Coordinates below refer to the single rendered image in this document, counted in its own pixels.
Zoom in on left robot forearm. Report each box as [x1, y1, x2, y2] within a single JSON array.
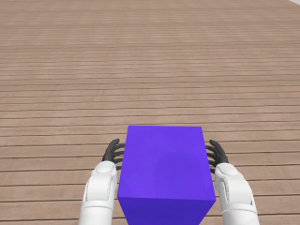
[[78, 160, 117, 225]]

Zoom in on right robot hand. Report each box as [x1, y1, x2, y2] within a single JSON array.
[[205, 140, 229, 174]]

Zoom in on right robot forearm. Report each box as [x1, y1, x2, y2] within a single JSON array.
[[215, 162, 260, 225]]

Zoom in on carton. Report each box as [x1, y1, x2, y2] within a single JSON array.
[[116, 125, 217, 225]]

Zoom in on left robot hand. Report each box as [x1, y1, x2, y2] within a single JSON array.
[[101, 138, 126, 171]]

